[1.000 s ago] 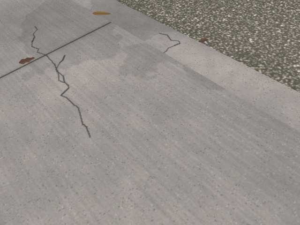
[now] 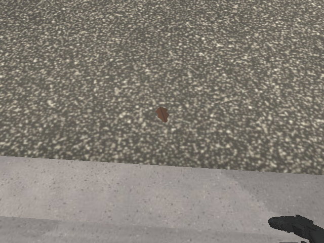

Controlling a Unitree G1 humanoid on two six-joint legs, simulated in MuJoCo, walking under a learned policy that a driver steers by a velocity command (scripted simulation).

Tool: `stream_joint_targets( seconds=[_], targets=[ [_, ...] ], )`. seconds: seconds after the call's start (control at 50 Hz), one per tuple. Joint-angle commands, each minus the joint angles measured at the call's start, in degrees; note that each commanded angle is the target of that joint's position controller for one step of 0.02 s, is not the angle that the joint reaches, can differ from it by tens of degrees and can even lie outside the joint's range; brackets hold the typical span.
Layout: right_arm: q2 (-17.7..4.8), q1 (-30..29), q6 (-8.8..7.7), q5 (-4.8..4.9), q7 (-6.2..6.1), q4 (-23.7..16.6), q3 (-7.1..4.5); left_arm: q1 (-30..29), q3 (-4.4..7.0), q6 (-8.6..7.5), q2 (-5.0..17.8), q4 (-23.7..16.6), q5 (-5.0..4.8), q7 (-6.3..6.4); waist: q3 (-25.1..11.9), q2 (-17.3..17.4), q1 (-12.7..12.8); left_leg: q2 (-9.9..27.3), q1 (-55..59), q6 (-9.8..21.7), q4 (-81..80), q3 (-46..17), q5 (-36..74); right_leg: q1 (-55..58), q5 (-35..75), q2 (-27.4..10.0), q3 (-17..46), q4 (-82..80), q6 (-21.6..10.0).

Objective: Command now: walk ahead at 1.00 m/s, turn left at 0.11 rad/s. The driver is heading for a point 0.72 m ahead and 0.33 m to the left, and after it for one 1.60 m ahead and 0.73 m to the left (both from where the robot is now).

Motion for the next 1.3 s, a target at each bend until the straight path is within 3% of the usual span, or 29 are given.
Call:
stream_joint_targets(
  seconds=[0.02, 0.06, 0.08, 0.1, 0.16, 0.24, 0.3, 0.38, 0.44, 0.48, 0.5, 0.52, 0.54, 0.56, 0.62, 0.66, 0.74, 0.84, 0.9, 0.94, 0.96, 0.98, 1.0, 1.02, 1.04, 1.08, 1.12, 1.22, 1.3],
  targets=[
    [-9.25, 8.85, -0.42, 0.8, -0.7, 0.57, -3.65, -0.31, 2.7, 0.16, 11.9, -1.22, 2.29, 1.41, -6.48, -6.23, -7.91, -8.11, 20.74, 3.66, 1.11, 3.92, -9.41, -3.35, 77.76, -15.86, -2.55, 15.13, 0.54],
    [-13.29, 33.11, 0.48, 1.11, -2.12, 7.87, -5.97, -6.76, 2.54, 1.63, 10.95, -2.29, 3.91, 2.29, -14.83, -4.04, -20.94, -5.94, 44.18, 6.83, 2.09, 0.23, -18.82, -15.75, 70.95, -13.68, -7.75, 49.22, 1.92],
    [-19.18, 35.03, 0.72, -0.28, -2.44, 8.77, -7.79, -2.53, 0.47, 0.78, 2.47, -5.45, 2.12, 1.25, -18.08, 14.37, -15.09, 7.48, 60.3, 15.61, 1.09, -27.71, -30.56, -41.0, 20.87, -3.71, -9.31, 77.21, 6.01],
    [-15.66, 29.58, 1.2, 0.71, -1.38, 8.7, -7.26, -1.15, -0.42, -0.75, 2.66, -6.66, 1.79, 0.62, -20.56, 16.92, -11.2, 12.39, 62.4, 19.32, -14.44, -55.28, -34.35, -53.44, -2.27, 0.14, -4.02, 81.88, 6.2],
    [-8.41, 22.37, 0.64, 0.85, -1.03, 8.72, -6.08, -13.65, -1.47, -1.45, 4.93, -10.05, 3.12, 0.54, -4.03, -3.77, -8.35, 7.49, 40.28, 15.66, -17.29, -37.31, -28.45, -54.0, 5.46, -9.81, -2.08, 70.58, 5.68],
    [-9.11, 23.77, -1.07, 1.3, -1.52, 10.9, -5.75, -16.78, -3.26, 1.77, 2.35, -14.26, 4.62, -0.38, 2.38, 0.27, -3.76, 0.7, 24.51, 15.35, -21.77, -28.67, -22.24, -51.46, 1.65, -12.79, -5.14, 56.18, 9.5],
    [-9.79, 23.13, -1.38, 1.88, -1.49, 10.24, -6.43, -27.43, -4.59, 1.29, 1.25, -18.7, 2.95, -1.33, 5.36, 1.46, -6.13, -2.98, 16.29, 13.32, -25.65, -24.1, -13.71, -44.99, 16.91, -12.4, -8.79, 37.85, 11.48],
    [-11.95, 26.46, -1.37, 3.0, -1.08, 11.01, -7.49, -32.12, -4.3, 0.96, 1.56, -20.43, 1.7, -1.36, 1.65, 1.98, -10.17, -2.58, 23.06, 9.35, -22.8, -24.32, 5.25, -36.41, 29.16, -9.09, -9.63, 26.03, 10.5],
    [-13.57, 25.67, -0.88, 2.21, -1.66, 11.24, -7.85, -22.85, -2.63, 0.52, 4.54, -17.79, 1.9, -0.21, -6.25, 2.93, -5.97, -3.29, 27.77, 6.05, -9.05, -22.84, 25.84, -21.1, 23.08, -4.69, -10.46, 25.92, 9.5],
    [-15.41, 13.94, -1.92, 1.48, -1.59, 7.94, -8.41, 6.13, 0.76, -0.17, 11.01, -10.8, 1.77, 1.61, -17.84, 3.75, 11.18, -6.02, 18.27, 3.26, 23.82, -20.46, 26.05, 3.23, 12.97, -10.8, -4.27, 28.34, 7.31],
    [-3.54, 21.69, -2.2, 1.3, -1.69, 7.48, -5.95, 8.4, 1.54, -0.33, 14.05, -10.48, 3.21, 2.52, -21.62, -13.54, 4.48, -10.21, 6.64, 3.89, 43.03, -16.28, -34.65, 12.99, 0.75, -29.49, 12.1, 27.01, 5.78],
    [-2.24, 29.97, -1.64, 4.16, -2.69, 6.03, -4.34, 1.93, 1.85, -0.02, 14.25, -12.98, 3.73, 1.92, -28.62, -24.41, -1.27, -9.65, -2.8, 3.17, 54.69, -10.48, -35.95, 14.81, -4.58, -39.99, 39.71, 15.56, -0.55],
    [-8.57, 20.43, -0.55, 1.64, -2.95, 7.12, -5.27, -3.82, 1.24, 0.3, 7.71, -13.78, 2.47, 1.7, -16.92, -9.52, 0.46, -5.38, -6.4, 3.52, 51.93, -8.8, -25.86, 2.99, -10.61, -33.76, 33.8, 9.6, -0.94],
    [-9.76, 15.83, 0.43, 0.49, -2.15, 6.65, -6.01, -7.04, 0.29, 0.22, 4.11, -13.17, 2.14, 1.35, -8.72, -3.72, -0.47, -3.17, -5.12, 3.2, 47.38, -8.48, -21.82, -6.0, -5.36, -30.83, 23.03, 9.61, -0.64],
    [-5.17, 12.18, 3.13, 0.05, 0.5, 4.85, -5.35, -3.98, 0.4, -1.11, 3.16, -8.22, 1.15, 0.9, 0.27, -5.15, -3.97, 1.22, -2.66, 2.2, 40.92, -8.26, -21.64, -17.87, 14.09, -25.8, 5.51, 7.33, 1.02],
    [-4.62, 8.17, 4.22, 0.07, 1.61, 2.3, -4.88, -4.28, 0.6, -1.81, 3.2, -6.66, -0.31, 0.49, 1.44, -5.96, -5.2, 2.78, -3.98, 1.53, 34.73, -7.2, -18.4, -18.09, 20.06, -25.16, -1.06, 3.5, 1.75],
    [-4.82, 2.89, 4.05, -1.39, 3.84, -0.27, -4.41, -2.25, 1.27, -2.31, 5.61, -3.35, 0.4, 0.96, 0.66, -5.01, -5.45, 1.87, -2.83, 3.38, 27.85, -1.53, -3.9, -13.63, 38.69, -23.73, -15.09, 4.74, 2.99],
    [-2.37, -5.78, 1.69, -0.6, 4.99, 0.53, -2.99, 1.0, -0.18, -3.56, 3.83, 0.34, 0.89, 1.5, 4.06, 0.63, -5.07, -4.04, 16.63, 5.98, 2.26, 6.02, 29.55, -22.25, 21.46, -16.67, -25.83, 5.63, 8.24],
    [-6.12, 2.02, 2.76, -2.12, 2.38, 5.71, -3.73, 2.8, 0.63, -1.2, 8.63, 2.22, -0.03, 2.07, 1.38, -0.8, -9.42, -9.11, 24.68, 6.7, 1.31, 10.31, 17.84, -13.67, 51.36, -18.47, -26.33, 24.24, 9.42],
    [-9.6, 19.34, 2.6, -3.11, 0.42, 12.06, -5.51, 1.84, 0.99, 1.37, 9.61, 3.29, 1.24, 2.96, -3.19, -2.24, -17.37, -7.48, 41.0, 10.21, -0.97, 5.19, 7.95, -17.86, 59.83, -20.94, -23.69, 52.32, 9.17],
    [-12.81, 29.72, 2.23, -1.89, -1.25, 15.27, -7.57, -3.83, 2.24, 2.06, 10.72, 2.45, 0.82, 1.99, -4.89, 4.38, -23.01, -4.98, 53.91, 14.42, -8.78, -0.2, 9.61, -28.99, 30.26, -12.82, -23.89, 79.92, 9.54],
    [-19.8, 30.31, 2.39, -1.33, -1.74, 17.59, -9.0, -3.58, 0.89, 1.33, 4.96, -1.14, 3.11, 1.39, -1.47, 11.94, -15.86, -0.4, 68.1, 13.02, 7.52, -4.77, 26.12, -57.39, -17.98, -9.06, -19.07, 95.37, 8.99],
    [-20.92, 30.4, 2.2, 0.26, -1.83, 15.92, -9.01, 2.21, -0.7, 0.54, 2.55, -3.92, 1.64, 1.79, -13.08, 8.44, -11.8, 9.03, 78.85, 17.8, 11.4, -17.69, 43.0, -65.3, -16.4, -12.96, -10.43, 95.57, 9.09],
    [-18.89, 28.84, 1.92, 0.7, -1.89, 14.08, -9.24, 0.42, -0.89, -0.64, 4.74, -6.27, 1.89, 1.63, -19.85, -1.02, -11.92, 11.85, 77.33, 21.47, 1.39, -28.47, 11.55, -67.44, -6.83, -14.22, -5.16, 87.25, 7.7],
    [-17.04, 22.71, 2.21, 0.75, -2.81, 13.81, -8.93, -4.79, -1.12, -0.79, 4.64, -7.22, 1.93, 1.26, -10.22, -1.81, -8.73, 12.44, 60.89, 21.69, -12.7, -35.73, -14.56, -67.13, -2.3, -15.1, -5.58, 76.93, 9.3],
    [-12.33, 16.64, 0.81, 0.41, -3.03, 12.51, -6.97, -5.54, -0.42, 1.19, 5.58, -5.27, 3.28, 1.07, -0.69, -4.09, -3.47, 13.32, 34.8, 22.41, -16.32, -36.77, -11.71, -54.28, -3.72, -17.84, -4.59, 70.4, 12.46],
    [-10.52, 15.9, -1.52, 1.03, -3.04, 13.58, -6.28, -8.75, -0.87, 3.03, 3.0, -5.65, 2.59, 0.54, 5.13, -7.52, -1.17, 11.77, 16.76, 20.73, -18.93, -29.5, -10.4, -47.43, -3.81, -21.64, -3.31, 60.6, 14.41],
    [-8.23, 15.26, -4.56, 2.23, -0.87, 15.33, -6.0, -15.95, -0.73, 1.73, 0.75, -5.78, -0.7, -1.47, 5.67, 0.93, -4.49, 0.44, 16.82, 11.08, -27.42, -6.49, -7.95, -30.69, 30.47, -17.84, -11.0, 33.4, 5.47],
    [-13.1, 15.45, -3.04, -0.5, -1.97, 15.95, -7.04, -6.67, 1.71, 2.3, 3.39, -3.13, 0.19, -1.53, -1.65, 3.25, 1.45, 3.96, 40.25, 6.84, -9.2, 2.07, 39.81, -27.39, 17.39, -7.23, -16.67, 30.96, 0.82]
  ],
)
